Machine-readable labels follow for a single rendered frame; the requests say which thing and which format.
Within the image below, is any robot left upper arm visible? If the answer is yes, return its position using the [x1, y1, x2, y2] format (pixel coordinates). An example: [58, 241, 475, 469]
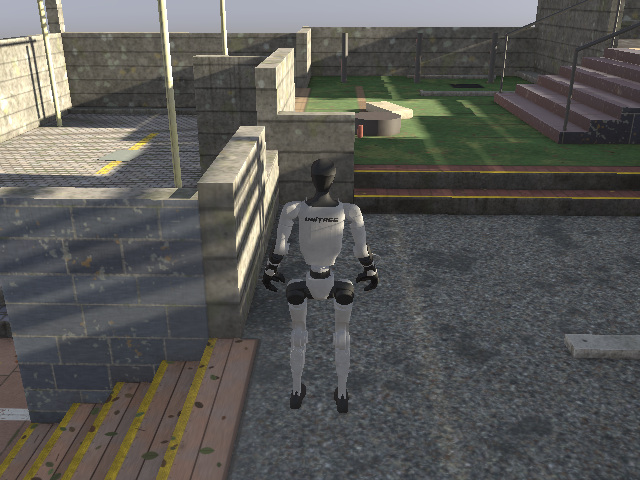
[273, 201, 301, 256]

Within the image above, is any robot right upper arm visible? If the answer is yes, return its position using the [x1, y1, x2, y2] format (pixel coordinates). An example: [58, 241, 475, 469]
[343, 203, 369, 258]

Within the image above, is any robot left foot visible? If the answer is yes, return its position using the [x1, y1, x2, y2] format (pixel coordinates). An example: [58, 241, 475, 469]
[290, 383, 306, 409]

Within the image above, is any humanoid robot head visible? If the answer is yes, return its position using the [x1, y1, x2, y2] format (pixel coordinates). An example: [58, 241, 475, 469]
[305, 159, 339, 207]

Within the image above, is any right robot forearm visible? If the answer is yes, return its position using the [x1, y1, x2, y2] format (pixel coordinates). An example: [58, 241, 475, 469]
[358, 243, 377, 276]

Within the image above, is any robot right hand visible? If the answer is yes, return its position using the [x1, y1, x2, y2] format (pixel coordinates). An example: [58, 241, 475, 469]
[356, 272, 379, 291]

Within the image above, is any robot left hand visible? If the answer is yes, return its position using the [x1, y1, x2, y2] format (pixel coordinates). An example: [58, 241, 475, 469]
[262, 271, 285, 292]

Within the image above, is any left robot forearm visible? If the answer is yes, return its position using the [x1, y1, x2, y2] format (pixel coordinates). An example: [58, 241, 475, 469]
[265, 240, 284, 276]

